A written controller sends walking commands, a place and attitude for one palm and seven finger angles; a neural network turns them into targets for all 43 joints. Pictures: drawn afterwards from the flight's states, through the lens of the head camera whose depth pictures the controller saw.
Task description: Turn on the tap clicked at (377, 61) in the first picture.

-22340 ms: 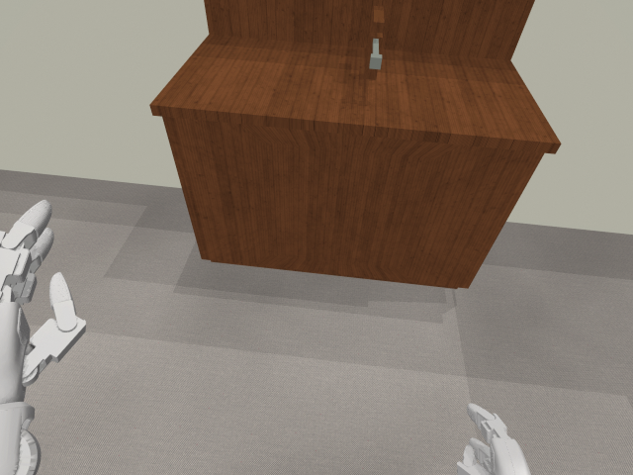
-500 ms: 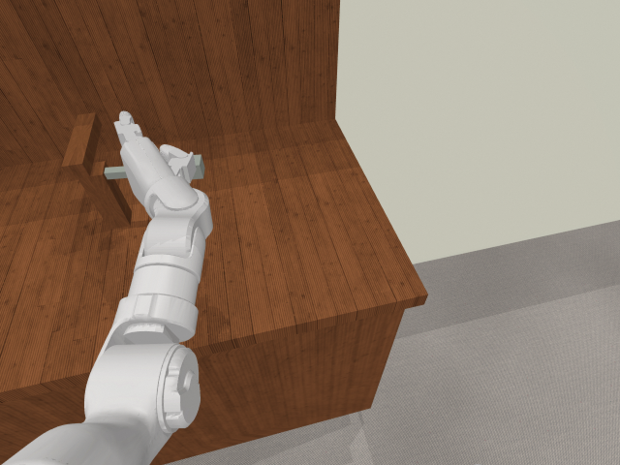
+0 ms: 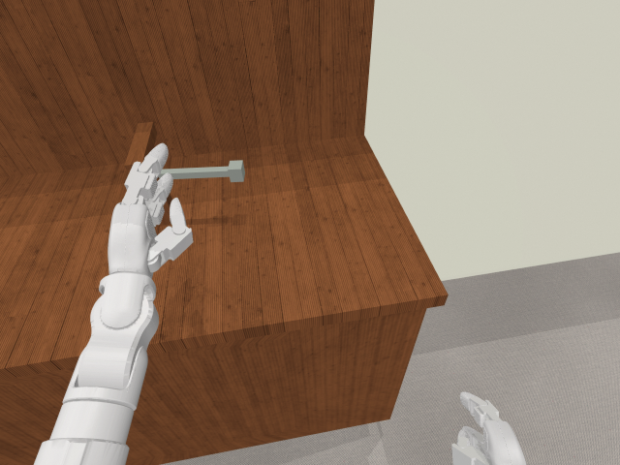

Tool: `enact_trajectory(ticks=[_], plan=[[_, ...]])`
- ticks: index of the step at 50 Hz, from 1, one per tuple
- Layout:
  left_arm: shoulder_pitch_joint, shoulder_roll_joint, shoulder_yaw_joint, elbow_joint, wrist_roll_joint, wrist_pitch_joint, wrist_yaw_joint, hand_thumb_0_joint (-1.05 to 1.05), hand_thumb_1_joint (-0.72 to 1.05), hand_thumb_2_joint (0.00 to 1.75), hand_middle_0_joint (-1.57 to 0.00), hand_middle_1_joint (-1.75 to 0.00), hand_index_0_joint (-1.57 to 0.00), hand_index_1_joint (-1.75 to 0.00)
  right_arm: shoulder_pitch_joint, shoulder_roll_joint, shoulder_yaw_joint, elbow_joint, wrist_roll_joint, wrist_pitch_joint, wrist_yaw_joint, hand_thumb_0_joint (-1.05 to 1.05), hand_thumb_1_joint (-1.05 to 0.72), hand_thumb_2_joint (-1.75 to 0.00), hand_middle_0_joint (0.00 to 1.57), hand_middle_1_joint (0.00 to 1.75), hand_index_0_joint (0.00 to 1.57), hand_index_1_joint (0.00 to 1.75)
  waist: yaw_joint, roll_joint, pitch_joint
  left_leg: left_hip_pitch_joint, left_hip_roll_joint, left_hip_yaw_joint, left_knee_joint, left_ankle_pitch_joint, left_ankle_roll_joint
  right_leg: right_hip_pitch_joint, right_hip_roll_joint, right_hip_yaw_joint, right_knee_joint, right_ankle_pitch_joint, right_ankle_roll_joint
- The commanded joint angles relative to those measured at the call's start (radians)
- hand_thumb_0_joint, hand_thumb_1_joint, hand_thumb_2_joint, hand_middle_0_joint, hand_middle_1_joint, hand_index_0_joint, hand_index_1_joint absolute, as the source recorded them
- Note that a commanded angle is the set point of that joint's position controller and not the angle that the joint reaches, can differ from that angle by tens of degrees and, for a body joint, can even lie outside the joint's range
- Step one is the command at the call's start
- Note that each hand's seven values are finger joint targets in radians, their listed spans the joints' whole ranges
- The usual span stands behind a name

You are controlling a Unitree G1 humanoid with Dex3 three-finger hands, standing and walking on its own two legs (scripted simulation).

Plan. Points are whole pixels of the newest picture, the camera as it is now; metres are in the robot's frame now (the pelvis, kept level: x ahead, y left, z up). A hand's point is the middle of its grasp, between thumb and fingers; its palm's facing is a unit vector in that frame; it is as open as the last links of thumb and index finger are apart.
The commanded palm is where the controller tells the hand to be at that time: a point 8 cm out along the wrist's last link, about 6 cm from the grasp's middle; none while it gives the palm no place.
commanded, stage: draw the hand back beside the body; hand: left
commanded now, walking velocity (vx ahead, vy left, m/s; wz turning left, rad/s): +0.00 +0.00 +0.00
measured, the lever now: (236, 171) +0.57 +0.19 +0.08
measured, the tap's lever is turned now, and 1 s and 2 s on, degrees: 82 82 82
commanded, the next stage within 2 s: step back with the hand held close in 0.86 s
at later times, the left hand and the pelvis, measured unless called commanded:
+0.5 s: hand (113, 303) +0.24 +0.23 +0.15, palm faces +0.35 -0.89 -0.30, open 7.4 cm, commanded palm +0.19 +0.28 +0.17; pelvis +0.01 +0.01 +0.00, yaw +0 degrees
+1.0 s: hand (99, 322) +0.21 +0.23 +0.16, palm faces +0.39 -0.86 -0.34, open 7.4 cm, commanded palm +0.17 +0.28 +0.17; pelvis +0.01 +0.00 +0.00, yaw +0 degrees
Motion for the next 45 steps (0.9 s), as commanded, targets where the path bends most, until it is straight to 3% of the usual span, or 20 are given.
enact_trajectory(ticks=[1,2,3,5,8,12,14,17,18,22,23,26,29,33,37,38,42,45], plan=[[-0.176,0.190,0.126,-0.285,0.002,-0.071,-0.003,0.00,0.90,0.90,-0.18,-0.25,-0.18,-0.25,-0.118,-0.096,-0.026,-0.170,-0.009,-0.033,-0.002,0.00,-0.90,-0.90,0.20,0.30,0.20,0.30,0.009,-0.019,-0.179,-0.020,-0.001,0.012,-0.081,0.058,0.030,0.115,-0.033,0.041,-0.075,0.045,0.004],[-0.156,0.203,0.143,-0.334,0.003,-0.075,-0.004,0.00,0.90,0.90,-0.18,-0.25,-0.18,-0.25,-0.118,-0.095,-0.027,-0.177,-0.013,-0.034,-0.001,0.00,-0.90,-0.90,0.20,0.30,0.20,0.30,0.014,-0.020,-0.205,-0.008,0.001,0.011,-0.080,0.085,0.027,0.132,-0.032,0.038,-0.068,0.075,0.003],[-0.121,0.228,0.172,-0.363,0.003,-0.078,-0.005,0.00,0.90,0.90,-0.18,-0.25,-0.18,-0.25,-0.119,-0.096,-0.026,-0.180,-0.014,-0.035,0.000,0.00,-0.90,-0.90,0.20,0.30,0.20,0.30,0.019,0.028,-0.191,-0.006,0.004,0.006,-0.081,0.099,0.023,0.128,-0.032,0.038,-0.067,0.085,0.001],[-0.074,0.224,0.178,-0.422,-0.002,-0.079,-0.007,0.00,0.90,0.90,-0.19,-0.26,-0.19,-0.26,-0.119,-0.090,-0.025,-0.191,-0.018,-0.036,0.002,0.00,-0.90,-0.90,0.20,0.30,0.20,0.30,0.020,0.003,-0.182,-0.011,0.007,0.004,-0.079,0.125,0.021,0.140,-0.029,0.036,-0.064,0.114,0.000],[-0.019,0.229,0.189,-0.503,0.001,-0.082,-0.007,0.00,0.90,0.90,-0.19,-0.27,-0.19,-0.27,-0.120,-0.092,-0.028,-0.197,-0.023,-0.047,0.000,0.00,-0.90,-0.90,0.20,0.30,0.20,0.30,0.017,0.014,-0.159,0.000,0.010,-0.003,-0.079,0.143,0.018,0.125,-0.026,0.033,-0.068,0.119,0.000],[0.092,0.174,0.146,-0.546,0.004,-0.081,-0.014,0.00,0.90,0.90,-0.19,-0.28,-0.19,-0.28,-0.113,-0.093,-0.031,-0.197,-0.025,-0.064,0.004,0.00,-0.90,-0.90,0.20,0.30,0.20,0.30,0.013,0.018,-0.132,0.007,0.016,-0.003,-0.072,0.169,0.014,0.108,-0.026,0.030,-0.066,0.128,0.000],[0.163,0.154,0.137,-0.528,0.003,-0.078,-0.017,0.00,0.90,0.90,-0.19,-0.29,-0.19,-0.29,-0.111,-0.097,-0.033,-0.191,-0.025,-0.067,0.003,0.00,-0.90,-0.90,0.20,0.30,0.20,0.30,0.010,-0.014,-0.084,0.000,0.022,-0.007,-0.075,0.158,0.015,0.080,-0.024,0.026,-0.071,0.107,0.001],[0.227,0.181,0.171,-0.568,0.004,-0.085,-0.014,0.00,0.90,0.90,-0.20,-0.29,-0.20,-0.29,-0.111,-0.104,-0.041,-0.190,-0.026,-0.072,0.002,0.00,-0.90,-0.90,0.20,0.30,0.20,0.30,0.016,-0.043,-0.097,-0.004,0.021,-0.007,-0.068,0.150,0.020,0.087,-0.026,0.028,-0.072,0.099,0.004],[0.254,0.196,0.191,-0.585,0.005,-0.088,-0.013,0.00,0.90,0.90,-0.20,-0.30,-0.20,-0.30,-0.113,-0.106,-0.041,-0.189,-0.026,-0.075,0.001,0.00,-0.90,-0.90,0.20,0.30,0.20,0.30,0.022,0.006,-0.092,-0.008,0.017,-0.010,-0.069,0.152,0.017,0.090,-0.027,0.030,-0.069,0.094,0.001],[0.362,0.231,0.253,-0.650,0.005,-0.099,-0.003,0.00,0.90,0.90,-0.20,-0.30,-0.20,-0.30,-0.106,-0.102,-0.046,-0.194,-0.032,-0.085,0.000,0.00,-0.90,-0.90,0.20,0.30,0.20,0.30,0.035,-0.015,-0.129,-0.012,0.016,-0.007,-0.053,0.185,0.018,0.120,-0.031,0.029,-0.056,0.136,0.002],[0.392,0.253,0.278,-0.672,0.005,-0.098,-0.001,0.00,0.90,0.90,-0.20,-0.30,-0.20,-0.30,-0.107,-0.105,-0.047,-0.196,-0.030,-0.086,-0.001,0.00,-0.90,-0.90,0.20,0.30,0.20,0.30,0.037,0.010,-0.128,-0.012,0.017,-0.012,-0.051,0.190,0.015,0.119,-0.030,0.032,-0.055,0.132,0.001],[0.479,0.245,0.291,-0.710,0.002,-0.100,0.004,0.00,0.90,0.90,-0.20,-0.30,-0.20,-0.30,-0.098,-0.098,-0.049,-0.201,-0.033,-0.096,-0.004,0.00,-0.90,-0.90,0.20,0.30,0.20,0.30,0.039,-0.005,-0.125,-0.017,0.019,-0.002,-0.035,0.205,0.018,0.114,-0.035,0.033,-0.052,0.157,0.005],[0.558,0.247,0.308,-0.750,0.002,-0.097,0.007,0.00,0.90,0.90,-0.20,-0.30,-0.20,-0.30,-0.091,-0.099,-0.050,-0.202,-0.031,-0.107,-0.004,0.00,-0.90,-0.90,0.20,0.30,0.20,0.30,0.039,0.049,-0.105,-0.028,0.021,-0.005,-0.027,0.209,0.012,0.100,-0.036,0.036,-0.049,0.154,0.003],[0.456,0.210,0.253,-0.732,0.008,-0.095,0.006,0.00,0.90,0.90,-0.20,-0.30,-0.20,-0.30,-0.092,-0.107,-0.052,-0.189,-0.031,-0.123,-0.011,0.00,-0.90,-0.90,0.20,0.30,0.20,0.30,0.011,0.015,-0.045,-0.025,0.020,-0.008,-0.024,0.159,0.021,0.036,-0.035,0.037,-0.062,0.103,0.007],[0.449,0.215,0.258,-0.666,0.010,-0.093,0.014,0.00,0.90,0.90,-0.20,-0.30,-0.20,-0.30,-0.098,-0.107,-0.056,-0.183,-0.030,-0.127,-0.021,0.00,-0.90,-0.90,0.20,0.30,0.20,0.30,0.018,-0.054,-0.040,-0.030,0.013,-0.005,-0.019,0.103,0.033,0.026,-0.038,0.035,-0.070,0.044,0.013],[0.446,0.225,0.268,-0.671,0.008,-0.095,0.014,0.00,0.90,0.90,-0.20,-0.30,-0.20,-0.30,-0.101,-0.109,-0.055,-0.182,-0.028,-0.127,-0.021,0.00,-0.90,-0.90,0.20,0.30,0.20,0.30,0.019,-0.026,-0.049,-0.028,0.010,-0.008,-0.024,0.093,0.032,0.029,-0.039,0.039,-0.072,0.032,0.011],[0.492,0.233,0.283,-0.686,0.004,-0.100,0.017,0.00,0.90,0.90,-0.20,-0.30,-0.20,-0.30,-0.108,-0.099,-0.054,-0.186,-0.032,-0.129,-0.019,0.00,-0.90,-0.90,0.20,0.30,0.20,0.30,0.035,-0.020,-0.092,-0.028,0.008,-0.002,-0.020,0.122,0.033,0.073,-0.045,0.041,-0.062,0.074,0.011],[0.512,0.240,0.292,-0.703,0.004,-0.101,0.017,0.00,0.90,0.90,-0.20,-0.30,-0.20,-0.30,-0.105,-0.096,-0.050,-0.188,-0.033,-0.131,-0.015,0.00,-0.90,-0.90,0.20,0.30,0.20,0.30,0.037,0.033,-0.091,-0.038,0.009,-0.002,-0.022,0.132,0.027,0.084,-0.047,0.042,-0.058,0.092,0.008]])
